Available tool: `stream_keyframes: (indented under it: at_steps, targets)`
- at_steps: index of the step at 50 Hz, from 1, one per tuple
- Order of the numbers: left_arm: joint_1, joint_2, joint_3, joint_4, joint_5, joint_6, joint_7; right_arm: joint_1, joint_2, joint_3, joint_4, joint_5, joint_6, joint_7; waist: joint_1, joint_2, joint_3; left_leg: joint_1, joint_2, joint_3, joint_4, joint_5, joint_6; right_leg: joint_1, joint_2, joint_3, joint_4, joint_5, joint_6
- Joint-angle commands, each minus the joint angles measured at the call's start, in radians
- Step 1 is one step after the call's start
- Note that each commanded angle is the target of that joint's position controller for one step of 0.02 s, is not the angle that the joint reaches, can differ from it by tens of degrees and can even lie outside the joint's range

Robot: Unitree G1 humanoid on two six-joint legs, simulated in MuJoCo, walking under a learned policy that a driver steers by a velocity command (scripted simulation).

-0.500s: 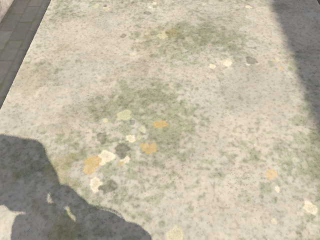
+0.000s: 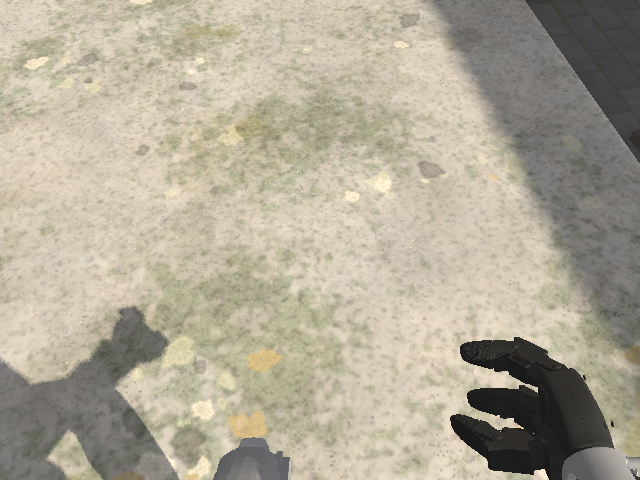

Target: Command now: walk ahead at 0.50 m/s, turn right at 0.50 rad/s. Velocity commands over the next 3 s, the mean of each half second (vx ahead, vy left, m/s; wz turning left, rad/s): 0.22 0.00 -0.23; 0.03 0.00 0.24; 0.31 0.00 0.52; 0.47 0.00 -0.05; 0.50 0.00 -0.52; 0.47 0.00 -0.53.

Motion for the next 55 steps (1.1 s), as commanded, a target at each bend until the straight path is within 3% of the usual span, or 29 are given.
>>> stream_keyframes:
  at_steps: [1,2,3,4,5,7,8,9,11,15,18,20,25,28,29,30,31,33,35,37,39,41,44,49,50,51,52,53,55]
  targets:
    - [-0.117,0.264,0.063,-0.093,-0.027,-0.023,-0.014,0.352,-0.143,-0.074,0.027,0.027,0.005,-0.014,-0.248,-0.130,-0.247,0.884,-0.125,0.044,-0.204,0.063,0.042,-0.317,-0.168,-0.030,0.240,1.465,-0.091]
    - [-0.164,0.271,0.077,-0.096,-0.037,-0.037,-0.023,0.511,-0.188,-0.101,0.072,0.021,-0.011,-0.019,-0.339,-0.089,-0.301,0.988,-0.109,-0.029,-0.413,0.099,0.060,-0.279,-0.143,-0.047,0.527,1.445,-0.042]
    - [-0.175,0.154,0.056,-0.117,-0.046,-0.059,-0.034,0.609,-0.294,-0.132,0.116,-0.015,-0.034,-0.027,-0.337,0.191,-0.357,1.101,0.105,-0.424,-0.699,-0.039,0.117,-0.436,0.013,-0.065,0.955,0.697,0.011]
    - [-0.070,0.054,0.043,-0.165,-0.002,-0.059,-0.060,0.555,-0.374,-0.147,0.144,0.015,-0.017,-0.037,-0.215,0.476,-0.408,1.100,0.283,-0.976,-1.025,0.239,0.154,-0.610,0.182,-0.016,1.237,-0.035,0.034]
    - [0.008,0.038,0.040,-0.131,0.037,-0.046,-0.064,0.395,-0.304,-0.139,0.117,0.037,-0.012,-0.030,-0.099,0.320,-0.335,0.984,0.319,-1.059,-1.034,0.147,0.197,-0.663,0.131,0.030,1.432,-0.021,0.019]
    - [-0.084,0.003,0.028,-0.163,0.060,-0.011,-0.049,0.235,-0.125,-0.102,0.161,0.044,-0.019,-0.027,-0.020,0.106,-0.038,0.691,0.248,-0.744,-0.972,0.072,0.198,-0.768,0.035,-0.141,1.526,-0.007,0.007]
    - [-0.120,-0.032,0.014,-0.183,0.060,0.009,-0.037,0.252,-0.070,-0.090,0.201,0.032,-0.035,-0.026,-0.010,0.051,0.007,0.607,0.216,-0.607,-0.951,0.121,0.170,-0.788,0.023,-0.127,1.512,-0.022,-0.004]
    - [-0.158,0.012,0.001,-0.200,-0.026,0.020,-0.035,0.237,-0.048,-0.071,0.198,0.030,-0.079,-0.009,-0.032,0.102,0.000,0.546,0.216,-0.540,-1.030,0.185,0.168,-0.779,0.019,-0.148,1.693,-0.067,-0.013]
    - [-0.147,0.018,-0.007,-0.223,-0.031,0.028,-0.021,0.254,-0.044,-0.072,0.257,0.048,-0.118,0.002,0.011,0.096,-0.013,0.595,0.190,-0.405,-1.051,0.294,0.146,-0.847,0.005,-0.091,1.657,-0.021,-0.038]
    - [-0.306,0.014,-0.031,-0.307,0.005,0.008,-0.015,0.280,-0.099,-0.088,0.299,0.061,-0.115,-0.028,-0.004,0.052,-0.025,0.703,0.051,-0.067,-1.127,0.669,0.122,-0.773,-0.010,-0.164,0.990,0.179,0.032]
    - [-0.347,-0.022,-0.040,-0.287,0.005,0.010,-0.027,0.302,-0.164,-0.098,0.303,0.061,-0.112,-0.044,-0.047,0.093,-0.164,0.922,0.082,-0.021,-1.135,1.017,0.120,-0.601,-0.042,-0.241,0.654,0.229,0.097]
    - [-0.401,-0.021,-0.039,-0.290,0.000,0.013,-0.036,0.362,-0.208,-0.113,0.319,0.069,-0.092,-0.049,-0.099,0.086,-0.156,1.054,0.123,-0.045,-1.114,1.065,0.114,-0.627,-0.054,-0.248,0.554,0.229,0.102]
    - [-0.442,0.016,-0.012,-0.286,0.001,0.016,-0.040,0.349,-0.202,-0.116,0.330,0.064,-0.051,-0.030,-0.114,0.126,-0.048,1.052,0.150,-0.103,-1.076,0.837,0.147,-0.532,-0.057,-0.269,0.341,0.189,0.049]
    - [-0.365,0.110,0.020,-0.268,0.032,0.007,-0.019,0.364,-0.174,-0.106,0.333,0.046,-0.070,-0.014,-0.098,0.020,-0.110,0.896,0.044,-0.064,-0.935,0.654,0.062,-0.186,-0.150,-0.161,0.295,0.700,-0.035]
    - [-0.360,0.094,0.014,-0.264,0.039,0.019,-0.010,0.454,-0.114,-0.086,0.345,0.036,-0.076,-0.009,-0.145,-0.091,-0.209,0.771,0.001,-0.047,-0.911,0.421,0.002,-0.018,-0.241,-0.064,0.350,0.765,-0.145]
    - [-0.363,0.000,-0.005,-0.258,0.030,0.029,-0.013,0.431,-0.099,-0.076,0.365,0.043,-0.066,-0.009,-0.117,-0.096,-0.217,0.796,-0.004,-0.052,-0.930,0.244,-0.022,-0.065,-0.261,-0.031,0.322,0.601,-0.176]
    - [-0.423,-0.024,-0.012,-0.264,0.017,0.035,-0.018,0.375,-0.120,-0.079,0.354,0.048,-0.049,-0.007,-0.118,-0.092,-0.148,0.800,-0.001,-0.062,-0.986,0.206,-0.023,-0.137,-0.224,-0.052,0.303,0.439,-0.142]
    - [-0.482,0.052,0.012,-0.291,0.010,0.036,-0.018,0.280,-0.198,-0.096,0.324,0.052,-0.020,-0.016,-0.091,-0.045,-0.058,0.771,-0.021,-0.061,-0.990,0.263,-0.001,-0.199,-0.162,-0.119,0.308,0.360,-0.077]
    - [-0.446,0.111,0.034,-0.278,0.016,0.032,0.001,0.277,-0.223,-0.106,0.304,0.061,-0.011,-0.019,-0.086,-0.047,-0.100,0.762,-0.028,-0.068,-0.919,0.333,0.005,-0.158,-0.186,-0.118,0.326,0.468,-0.084]
    - [-0.379,0.114,0.040,-0.265,0.019,0.036,0.019,0.276,-0.213,-0.107,0.285,0.068,-0.010,-0.017,-0.066,-0.075,-0.173,0.709,-0.042,-0.065,-0.787,0.327,-0.015,-0.070,-0.271,-0.061,0.339,0.648,-0.143]
    - [-0.354,0.118,0.042,-0.263,0.020,0.040,0.036,0.264,-0.196,-0.112,0.267,0.071,0.003,-0.012,-0.048,-0.142,-0.216,0.639,-0.072,-0.047,-0.563,-0.027,-0.043,-0.051,-0.403,0.039,0.284,0.718,-0.226]
    - [-0.371,0.137,0.046,-0.279,0.032,0.028,0.046,0.251,-0.214,-0.130,0.254,0.082,0.028,-0.007,-0.039,-0.079,-0.203,0.590,-0.030,-0.100,-0.226,-0.210,-0.076,-0.143,-0.477,0.062,0.216,0.641,-0.269]
    - [-0.544,0.127,0.042,-0.293,0.010,0.021,0.042,0.300,-0.183,-0.125,0.251,0.079,0.061,-0.013,-0.119,-0.089,-0.119,0.700,0.017,-0.086,-0.399,-0.066,-0.079,-0.359,-0.347,-0.147,0.155,0.323,-0.145]
    - [-0.512,0.139,0.051,-0.233,-0.020,0.053,0.026,0.420,-0.213,-0.144,0.272,0.062,0.061,0.018,-0.146,-0.066,-0.125,0.946,-0.051,0.041,-0.823,0.216,-0.001,-0.441,-0.289,-0.318,0.272,0.070,-0.069]
    - [-0.460,0.106,0.050,-0.205,-0.020,0.062,0.021,0.458,-0.241,-0.155,0.280,0.050,0.060,0.014,-0.143,0.055,-0.080,1.002,-0.033,-0.048,-0.929,0.225,0.049,-0.565,-0.229,-0.387,0.419,-0.156,0.005]
    - [-0.437,0.055,0.041,-0.217,-0.002,0.071,0.014,0.466,-0.360,-0.180,0.246,0.050,0.056,-0.008,-0.118,0.346,-0.004,0.994,0.223,-0.489,-1.097,0.127,0.177,-0.806,-0.073,-0.477,0.772,-0.375,0.114]
    - [-0.590,0.100,0.056,-0.284,0.001,0.057,0.014,0.442,-0.420,-0.187,0.202,0.025,0.024,-0.005,-0.178,0.296,0.009,0.861,0.301,-0.771,-1.274,-0.276,0.302,-0.891,-0.036,-0.241,0.917,-0.335,0.104]
    - [-0.623,0.128,0.064,-0.294,-0.017,0.039,0.005,0.364,-0.398,-0.183,0.190,0.025,-0.005,-0.014,-0.148,0.233,0.058,0.864,0.281,-0.750,-1.327,-0.459,0.263,-0.947,-0.066,-0.190,0.968,-0.206,0.082]
    - [-0.538,0.151,0.079,-0.246,-0.007,0.018,0.004,0.295,-0.326,-0.162,0.183,0.047,-0.032,-0.027,-0.087,0.182,0.048,0.893,0.221,-0.614,-1.281,-0.274,0.168,-0.931,-0.090,-0.189,0.955,-0.024,0.081]
Next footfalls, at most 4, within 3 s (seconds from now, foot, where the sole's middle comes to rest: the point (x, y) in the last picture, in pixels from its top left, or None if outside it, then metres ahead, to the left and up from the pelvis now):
0.04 left None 0.23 0.13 -0.65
0.54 right None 0.36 -0.07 -0.65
1.00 left None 0.25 0.19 -0.65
1.50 right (351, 449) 0.46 0.01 -0.65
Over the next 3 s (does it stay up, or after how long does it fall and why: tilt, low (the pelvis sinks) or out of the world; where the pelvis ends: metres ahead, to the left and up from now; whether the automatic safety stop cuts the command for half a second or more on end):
stays up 1.10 0.25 0.11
